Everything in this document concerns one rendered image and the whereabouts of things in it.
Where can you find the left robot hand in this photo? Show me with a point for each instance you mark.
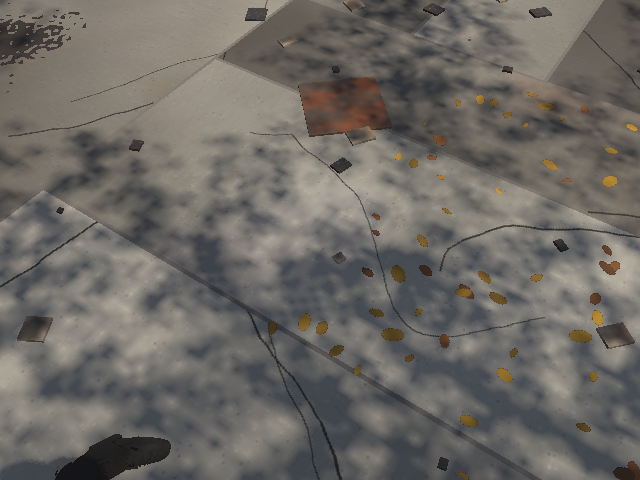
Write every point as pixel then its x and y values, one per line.
pixel 113 455

